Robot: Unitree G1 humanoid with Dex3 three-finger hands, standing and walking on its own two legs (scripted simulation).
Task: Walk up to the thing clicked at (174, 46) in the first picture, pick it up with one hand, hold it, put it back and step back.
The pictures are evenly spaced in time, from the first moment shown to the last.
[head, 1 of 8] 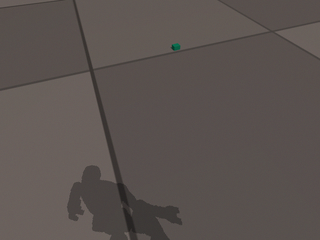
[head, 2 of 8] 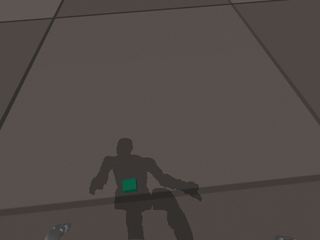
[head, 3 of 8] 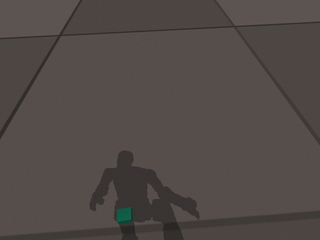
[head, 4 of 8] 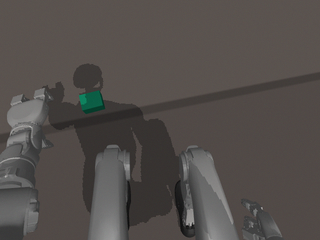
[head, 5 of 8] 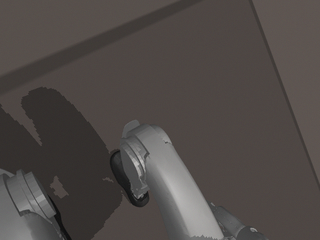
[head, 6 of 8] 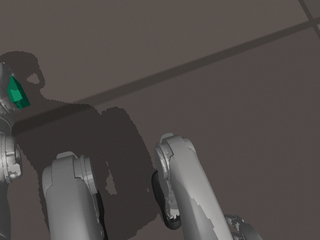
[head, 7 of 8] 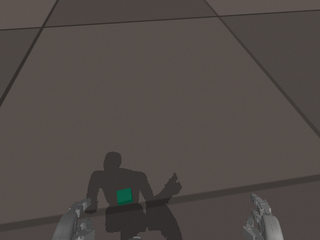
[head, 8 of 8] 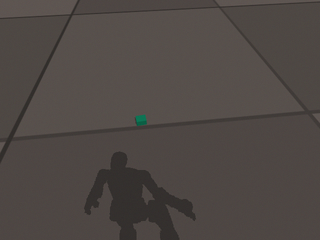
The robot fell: no
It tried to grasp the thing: yes
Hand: left
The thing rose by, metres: 0.70
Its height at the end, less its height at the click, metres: +0.00
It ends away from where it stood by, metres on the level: 0.02
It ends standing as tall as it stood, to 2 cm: yes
